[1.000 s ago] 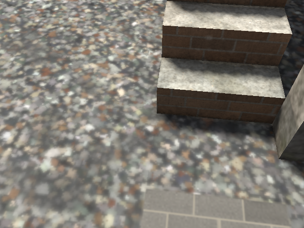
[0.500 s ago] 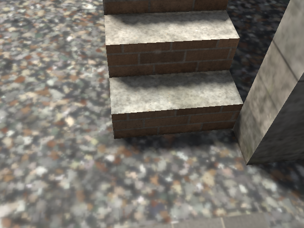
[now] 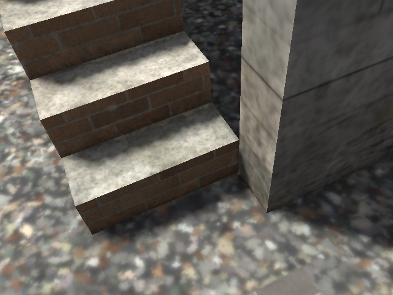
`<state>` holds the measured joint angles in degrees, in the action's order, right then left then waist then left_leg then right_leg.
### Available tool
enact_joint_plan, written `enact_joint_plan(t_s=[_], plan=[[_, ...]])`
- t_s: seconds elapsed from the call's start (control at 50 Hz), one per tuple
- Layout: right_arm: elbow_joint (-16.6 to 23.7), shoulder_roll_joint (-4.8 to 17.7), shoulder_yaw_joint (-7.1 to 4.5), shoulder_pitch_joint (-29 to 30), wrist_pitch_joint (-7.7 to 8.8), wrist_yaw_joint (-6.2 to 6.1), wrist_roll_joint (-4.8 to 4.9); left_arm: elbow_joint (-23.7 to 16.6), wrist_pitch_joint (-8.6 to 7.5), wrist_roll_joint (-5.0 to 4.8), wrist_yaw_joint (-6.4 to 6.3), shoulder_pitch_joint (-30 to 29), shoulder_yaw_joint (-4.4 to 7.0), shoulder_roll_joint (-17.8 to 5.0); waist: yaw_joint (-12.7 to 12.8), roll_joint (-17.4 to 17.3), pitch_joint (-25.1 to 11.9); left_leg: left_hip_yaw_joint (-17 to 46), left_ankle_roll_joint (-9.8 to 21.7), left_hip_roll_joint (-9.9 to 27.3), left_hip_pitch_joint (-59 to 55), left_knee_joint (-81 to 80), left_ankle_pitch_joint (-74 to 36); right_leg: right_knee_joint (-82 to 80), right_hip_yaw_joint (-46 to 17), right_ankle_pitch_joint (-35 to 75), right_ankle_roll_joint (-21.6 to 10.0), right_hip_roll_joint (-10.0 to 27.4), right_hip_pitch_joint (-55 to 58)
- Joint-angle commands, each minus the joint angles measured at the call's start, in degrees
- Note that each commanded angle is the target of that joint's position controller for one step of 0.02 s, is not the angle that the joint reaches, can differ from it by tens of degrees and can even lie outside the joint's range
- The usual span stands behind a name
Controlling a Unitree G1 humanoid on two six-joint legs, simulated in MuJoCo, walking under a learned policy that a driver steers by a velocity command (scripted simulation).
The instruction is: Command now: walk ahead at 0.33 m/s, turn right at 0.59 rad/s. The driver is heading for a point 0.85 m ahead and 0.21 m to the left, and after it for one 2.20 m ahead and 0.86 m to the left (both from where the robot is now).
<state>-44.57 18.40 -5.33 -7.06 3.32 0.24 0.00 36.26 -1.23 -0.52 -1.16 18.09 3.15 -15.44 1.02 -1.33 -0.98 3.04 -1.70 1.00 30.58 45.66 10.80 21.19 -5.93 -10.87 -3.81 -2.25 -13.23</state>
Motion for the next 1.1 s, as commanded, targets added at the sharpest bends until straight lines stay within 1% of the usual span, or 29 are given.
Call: enact_joint_plan(t_s=[0.02,0.14,0.22,0.24,0.26,0.28,0.3,0.32,0.36,0.38,0.42,0.46,0.54,0.58,0.62,0.64,0.66,0.68,0.7,0.72,0.74,0.76,0.8,0.86,0.94,1.0,1.06,1.08,1.1], plan=[[5.14,2.89,-0.15,7.18,2.19,0.71,0.43,-3.38,-1.07,-0.46,-0.49,0.02,3.62,-11.65,1.45,9.83,-0.12,0.38,-0.55,-1.11,3.42,-8.82,-1.40,-8.91,-15.40,-9.61,-9.31,12.10,4.98],[5.91,2.80,1.22,8.20,3.26,2.24,1.00,-1.36,-1.64,-0.47,0.80,2.14,3.01,-10.94,3.41,9.13,1.33,-2.25,2.57,0.34,-2.06,-14.16,0.75,-7.48,-16.11,-10.77,-8.89,14.91,4.69],[3.66,3.94,1.06,-0.63,3.37,2.05,1.01,-0.85,-1.59,0.11,1.10,1.15,2.08,-8.90,-1.06,7.63,-0.48,-3.55,6.25,-0.78,-15.96,-19.07,0.26,-0.32,-11.92,-4.01,-5.62,12.30,1.54],[2.71,6.19,0.44,-6.77,3.47,1.44,0.90,-1.21,-2.00,0.93,1.02,0.30,1.32,-6.88,-3.53,4.85,-2.92,2.61,8.54,3.31,-23.65,-20.54,1.75,8.74,-7.24,0.91,-3.38,9.05,-2.42],[1.97,12.61,-1.20,-11.87,3.26,1.29,0.70,-3.96,-3.15,0.92,0.82,0.28,0.75,-5.04,-3.47,-10.23,-5.01,21.10,15.78,12.02,-35.63,-26.11,7.82,25.66,2.81,-2.43,1.28,0.75,-17.08],[1.37,12.74,-1.70,-16.78,3.09,1.81,1.03,-5.16,-4.28,0.58,0.45,-2.35,1.12,-7.51,-6.50,-15.73,-4.09,39.15,21.53,18.63,-41.36,-33.07,16.12,38.41,1.65,-18.51,3.37,-0.98,-30.95],[1.77,9.60,-0.69,-15.37,3.14,1.81,1.27,-4.90,-5.10,-0.84,0.84,-3.52,1.68,-9.63,-5.38,-9.78,-0.40,38.19,20.50,18.98,-40.72,-33.30,19.24,43.96,-1.06,-16.51,2.49,2.18,-36.69],[3.46,7.38,0.01,-13.16,2.87,1.55,0.24,-4.72,-5.60,-0.41,1.30,-5.34,1.35,-9.59,-5.31,-6.11,1.06,32.49,19.13,16.33,-38.99,-32.96,15.35,45.09,-0.63,-11.91,2.50,3.93,-37.46],[4.77,5.63,0.71,-11.03,1.90,0.73,-0.06,-4.87,-6.31,1.53,1.54,-7.53,1.50,-9.17,-3.87,-1.93,2.25,24.17,16.76,12.62,-34.67,-33.42,-0.70,40.11,0.41,-5.28,3.40,6.29,-35.05],[2.17,6.57,0.45,-12.12,1.07,0.76,-2.37,-2.78,-4.24,5.70,2.61,-6.09,0.33,-6.86,-2.15,1.05,2.20,19.94,13.52,9.91,-28.44,-33.71,-9.25,38.20,3.65,-3.38,4.09,5.43,-27.93],[1.50,7.06,0.34,-12.50,1.27,1.20,-1.50,-1.87,-2.16,4.73,3.13,-3.98,-0.23,-5.35,-0.57,-2.74,0.40,14.23,12.89,6.10,-25.58,-32.81,-20.67,36.46,6.12,-1.92,5.08,3.82,-22.97],[0.42,7.36,-0.06,-13.92,1.23,1.17,-0.83,-2.59,-1.20,3.57,2.96,-7.45,-0.81,-5.20,-1.23,-4.70,1.18,12.62,13.41,4.80,-23.95,-33.44,-21.02,30.69,7.25,-0.42,5.38,3.55,-21.93],[-1.19,7.01,-0.28,-16.57,0.45,0.62,-0.79,-3.34,-1.40,2.85,2.62,-17.25,-1.43,-5.17,-4.49,-5.90,2.85,13.82,12.19,4.17,-24.31,-32.52,-15.99,14.36,7.17,6.91,4.88,2.17,-18.19],[-0.83,8.12,-0.67,-16.31,-0.14,-0.04,-0.78,-3.57,-1.43,3.23,2.28,-18.45,-1.64,-5.92,-4.43,-4.97,1.81,16.22,11.91,5.24,-25.36,-29.61,-17.64,11.23,6.62,6.25,4.68,1.84,-15.93],[-1.88,7.73,-0.54,-16.85,-0.39,-0.12,-0.78,-2.88,-1.85,2.43,1.56,-15.77,-1.68,-6.16,-2.54,-4.76,1.57,18.38,10.23,5.88,-22.88,-26.57,-21.43,8.17,6.58,4.08,3.35,0.97,-7.93],[-1.71,7.98,-0.50,-15.56,-0.21,0.03,-0.76,-1.03,-2.29,2.76,1.22,-10.69,-1.37,-6.99,-0.38,-4.13,-0.49,17.69,9.61,4.65,-22.15,-22.13,-27.70,6.76,6.93,3.11,2.20,-0.12,-1.29],[-1.65,7.47,-0.29,-14.44,0.17,0.35,-0.42,1.19,-3.08,3.35,0.53,-3.84,-0.76,-8.60,3.12,-1.76,-3.99,15.17,8.33,1.54,-19.37,-12.90,-30.05,4.35,5.70,3.71,0.39,1.70,8.50],[0.75,4.37,0.71,-12.86,1.02,0.70,0.34,1.76,-3.62,5.28,-0.33,5.51,0.70,-12.68,7.11,4.44,-11.78,10.90,6.88,-1.81,-12.33,2.14,-15.80,1.37,-7.54,-7.98,-3.32,14.84,20.66],[2.28,-0.68,2.10,-18.29,1.02,0.21,1.25,1.69,-3.24,5.98,-0.40,6.11,2.16,-18.46,4.25,15.06,-14.95,4.17,6.32,-10.00,2.81,14.53,20.22,-6.07,-31.29,-16.13,-8.25,29.20,29.31],[0.74,4.63,1.51,-17.98,-0.09,-0.16,-0.88,2.97,-2.68,4.48,-0.18,4.26,2.34,-15.50,2.35,9.94,-10.35,3.88,7.21,-4.31,7.22,19.64,19.52,-7.47,-35.83,-23.97,-9.35,29.58,23.20],[0.25,5.68,1.26,-14.94,-0.70,0.22,-1.30,2.60,-2.88,3.36,0.01,1.13,1.09,-9.81,1.88,5.52,-4.34,3.40,7.45,-1.53,6.87,19.83,14.26,-8.34,-27.93,-22.78,-8.06,26.24,17.47],[0.51,5.02,1.19,-12.24,-0.77,0.95,-1.09,3.16,-3.04,3.10,0.58,0.06,0.32,-6.68,1.73,5.32,-0.61,2.50,7.02,-0.21,6.44,18.65,11.99,-9.23,-19.23,-13.70,-6.53,22.12,13.94],[1.13,3.75,1.18,-10.32,-1.90,1.96,-2.05,4.37,-3.52,2.98,0.27,-0.25,-0.26,-4.47,0.82,8.19,1.11,2.34,5.69,1.83,5.11,17.37,8.92,-10.00,-8.59,0.82,-4.64,18.83,10.53],[2.14,1.13,1.82,-6.76,-1.94,2.83,-2.09,6.00,-4.25,2.00,-0.19,1.26,0.30,-6.12,0.29,6.93,2.80,1.08,4.44,2.64,6.53,15.84,3.93,-13.25,-0.73,8.11,-4.75,18.05,8.69],[5.21,0.10,2.59,1.36,-1.32,3.55,-1.98,6.98,-4.90,2.09,-0.06,0.11,1.11,-7.35,0.30,6.79,4.99,-2.78,2.74,2.91,5.29,6.36,-3.68,-14.27,8.67,14.26,-3.93,15.80,6.40],[5.99,-0.85,3.42,3.80,-1.58,4.68,-1.35,7.47,-5.12,1.48,0.58,-0.46,1.31,-8.28,-0.14,7.61,3.47,-5.11,2.95,2.12,-2.39,-3.14,-7.22,-9.69,14.57,21.66,-2.27,14.87,5.07],[7.10,0.76,3.06,5.95,-2.07,4.74,-2.48,8.73,-4.38,1.48,0.92,1.66,1.62,-9.52,0.48,8.41,3.45,-7.14,5.05,0.91,-4.20,-7.94,-3.21,-6.20,15.53,25.44,-1.46,17.24,8.50],[7.31,0.88,3.02,5.35,-2.42,4.47,-2.68,9.84,-3.98,1.65,0.81,2.96,1.47,-9.77,0.02,9.10,2.64,-8.62,6.61,-0.72,-7.01,-7.64,1.99,-3.06,16.00,30.94,-2.06,18.47,9.65],[5.91,0.47,2.90,0.60,-2.27,3.93,-3.64,9.87,-3.70,1.59,0.88,2.46,1.24,-9.31,-2.03,6.54,-1.22,-8.19,8.01,-3.41,-14.84,-8.39,-0.92,6.61,17.19,43.40,-2.14,17.66,8.06]])
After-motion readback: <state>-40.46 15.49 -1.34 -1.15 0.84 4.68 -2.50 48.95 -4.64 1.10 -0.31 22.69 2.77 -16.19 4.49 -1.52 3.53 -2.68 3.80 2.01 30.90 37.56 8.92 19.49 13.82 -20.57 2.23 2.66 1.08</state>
